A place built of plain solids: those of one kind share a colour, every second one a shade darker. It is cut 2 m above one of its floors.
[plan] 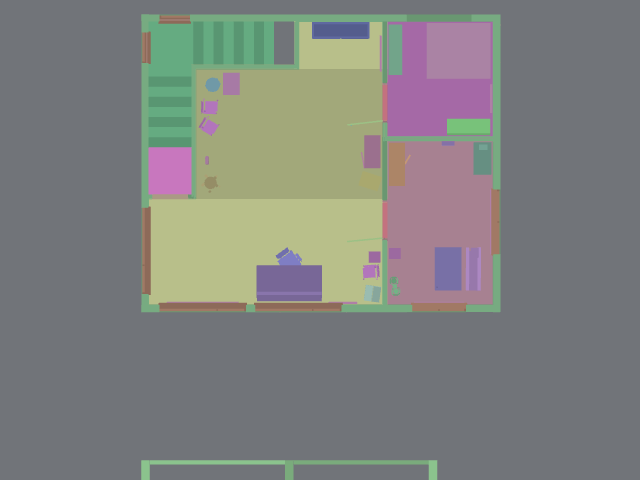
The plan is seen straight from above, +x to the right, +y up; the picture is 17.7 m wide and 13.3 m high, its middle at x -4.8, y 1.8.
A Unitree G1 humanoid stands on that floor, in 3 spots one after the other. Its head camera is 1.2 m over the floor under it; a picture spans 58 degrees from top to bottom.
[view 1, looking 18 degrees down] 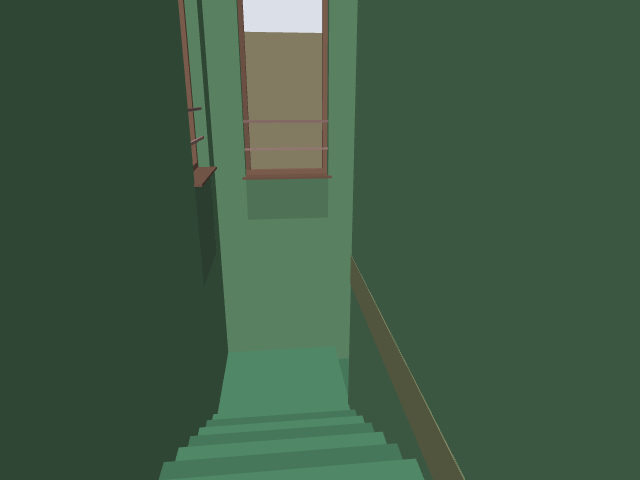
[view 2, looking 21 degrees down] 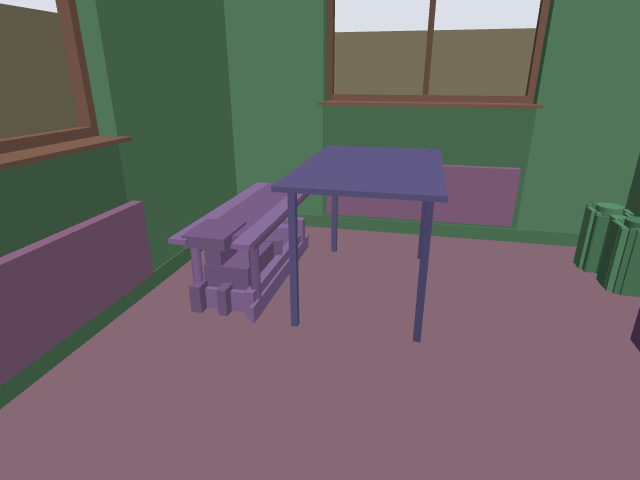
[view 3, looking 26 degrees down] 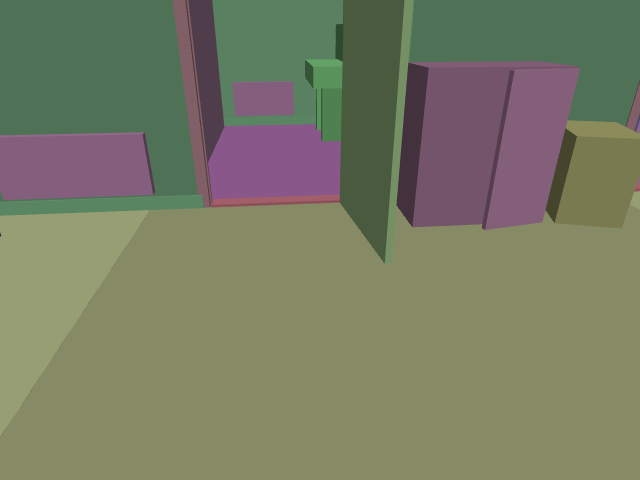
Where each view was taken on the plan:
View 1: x -8.96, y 3.42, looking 84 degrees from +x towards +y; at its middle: wall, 4.69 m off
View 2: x -1.50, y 3.35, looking -77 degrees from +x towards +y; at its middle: raised_floor_mess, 3.35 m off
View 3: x -6.15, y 5.60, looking -6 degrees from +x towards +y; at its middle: raised_floor_control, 2.74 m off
